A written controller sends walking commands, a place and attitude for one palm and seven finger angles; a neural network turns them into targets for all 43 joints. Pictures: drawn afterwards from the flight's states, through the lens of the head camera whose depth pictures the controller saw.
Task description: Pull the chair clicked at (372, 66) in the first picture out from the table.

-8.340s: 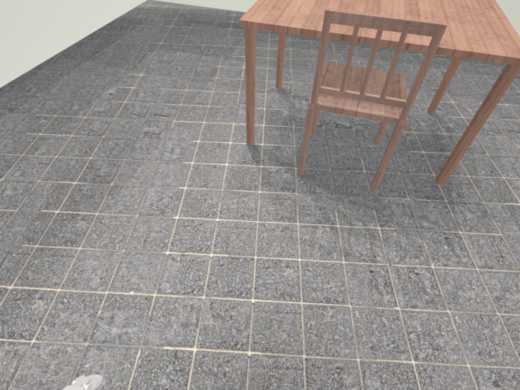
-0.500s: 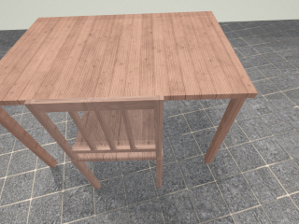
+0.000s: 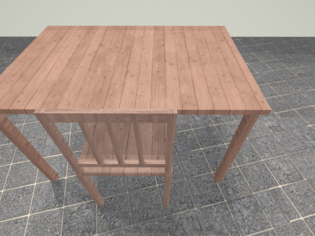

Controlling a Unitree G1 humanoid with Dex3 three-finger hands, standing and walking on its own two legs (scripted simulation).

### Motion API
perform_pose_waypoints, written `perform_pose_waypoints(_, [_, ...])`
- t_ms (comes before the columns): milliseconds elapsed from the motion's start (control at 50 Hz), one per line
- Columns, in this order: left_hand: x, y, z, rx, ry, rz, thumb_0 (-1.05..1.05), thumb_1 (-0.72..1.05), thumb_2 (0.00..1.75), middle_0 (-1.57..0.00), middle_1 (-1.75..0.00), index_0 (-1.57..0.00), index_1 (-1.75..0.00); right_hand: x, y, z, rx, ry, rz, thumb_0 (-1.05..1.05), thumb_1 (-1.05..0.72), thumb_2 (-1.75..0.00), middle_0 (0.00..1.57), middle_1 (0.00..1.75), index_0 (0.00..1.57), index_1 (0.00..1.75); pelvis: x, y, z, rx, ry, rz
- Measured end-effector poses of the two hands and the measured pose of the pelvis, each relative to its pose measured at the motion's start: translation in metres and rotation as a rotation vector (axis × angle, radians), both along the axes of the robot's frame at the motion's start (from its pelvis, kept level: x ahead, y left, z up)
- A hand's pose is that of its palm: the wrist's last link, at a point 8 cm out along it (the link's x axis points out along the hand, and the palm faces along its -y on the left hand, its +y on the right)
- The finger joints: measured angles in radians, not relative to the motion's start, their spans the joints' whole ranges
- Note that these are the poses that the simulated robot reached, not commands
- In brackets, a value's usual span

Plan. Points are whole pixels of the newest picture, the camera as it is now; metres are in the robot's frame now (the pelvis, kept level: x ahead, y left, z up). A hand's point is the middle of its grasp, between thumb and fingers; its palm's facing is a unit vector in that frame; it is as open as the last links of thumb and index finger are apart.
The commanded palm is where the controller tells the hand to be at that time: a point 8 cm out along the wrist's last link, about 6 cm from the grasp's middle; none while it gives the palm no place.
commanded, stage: look again from close up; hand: left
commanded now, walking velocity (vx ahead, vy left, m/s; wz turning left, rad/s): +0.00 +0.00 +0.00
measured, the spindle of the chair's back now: (115, 144) +0.44 +0.18 -0.10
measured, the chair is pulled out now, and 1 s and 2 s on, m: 0.00 0.00 0.00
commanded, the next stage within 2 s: none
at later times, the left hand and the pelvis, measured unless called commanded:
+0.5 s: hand out of the picture -0.03 +0.17 -0.17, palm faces +0.02 -0.98 -0.17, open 7.3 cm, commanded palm none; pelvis -0.02 +0.01 +0.00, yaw +0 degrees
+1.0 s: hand out of the picture -0.05 +0.18 -0.18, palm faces +0.02 -0.99 -0.17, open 7.3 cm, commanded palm none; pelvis -0.03 +0.03 +0.00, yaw +0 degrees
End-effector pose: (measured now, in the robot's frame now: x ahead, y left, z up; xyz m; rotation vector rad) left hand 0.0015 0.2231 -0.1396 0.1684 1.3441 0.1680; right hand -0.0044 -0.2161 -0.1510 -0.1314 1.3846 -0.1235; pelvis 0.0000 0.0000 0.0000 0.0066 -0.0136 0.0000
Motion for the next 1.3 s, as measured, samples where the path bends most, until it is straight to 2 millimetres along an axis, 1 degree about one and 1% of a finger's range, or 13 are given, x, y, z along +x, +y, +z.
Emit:
perform_pose_waypoints(400, [-0.034, -0.003, -0.004, -0.041, 0.052, 0.011, 0.01, 0.91, 0.9, -0.2, -0.3, -0.2, -0.3, -0.022, 0.016, 0.004, 0.008, 0.025, -0.004, 0.0, -0.91, -0.9, 0.2, 0.3, 0.2, 0.3, -0.013, 0.01, 0.002, -0.002, -0.009, -0.002])
perform_pose_waypoints(540, [-0.042, -0.001, -0.005, -0.049, 0.061, 0.014, 0.0, 0.91, 0.9, -0.2, -0.3, -0.2, -0.3, -0.029, 0.021, 0.005, 0.007, 0.027, -0.009, 0.0, -0.91, -0.9, 0.2, 0.3, 0.2, 0.3, -0.017, 0.014, 0.002, -0.003, -0.011, -0.003])
perform_pose_waypoints(900, [-0.051, 0.009, -0.006, -0.051, 0.067, 0.013, 0.0, 0.91, 0.9, -0.2, -0.3, -0.2, -0.3, -0.043, 0.034, 0.006, 0.01, 0.035, -0.018, 0.0, -0.91, -0.9, 0.2, 0.3, 0.2, 0.3, -0.026, 0.024, 0.002, -0.004, -0.011, -0.005])
perform_pose_waypoints(1300, [-0.056, 0.015, -0.008, -0.058, 0.068, 0.016, 0.0, 0.91, 0.9, -0.2, -0.3, -0.2, -0.3, -0.044, 0.042, 0.006, 0.008, 0.024, -0.022, 0.0, -0.91, -0.9, 0.2, 0.3, 0.2, 0.3, -0.029, 0.032, 0.002, -0.005, -0.015, -0.006])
